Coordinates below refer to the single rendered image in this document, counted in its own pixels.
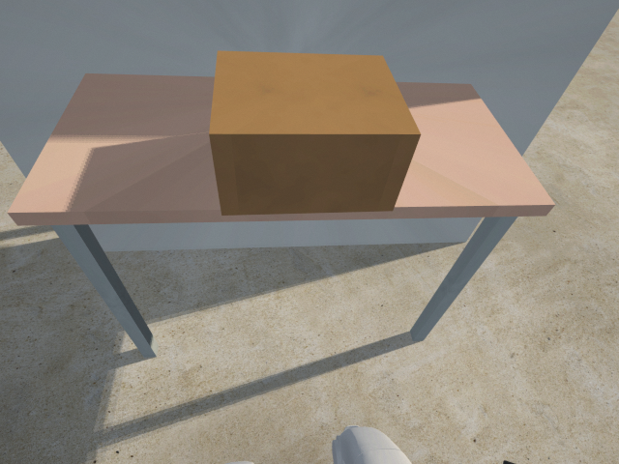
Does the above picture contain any table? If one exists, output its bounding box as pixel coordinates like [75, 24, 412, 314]
[8, 73, 555, 358]

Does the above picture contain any carton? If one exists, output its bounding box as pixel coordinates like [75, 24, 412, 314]
[209, 51, 421, 216]

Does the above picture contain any right robot thigh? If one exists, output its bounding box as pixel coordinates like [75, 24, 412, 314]
[332, 426, 412, 464]

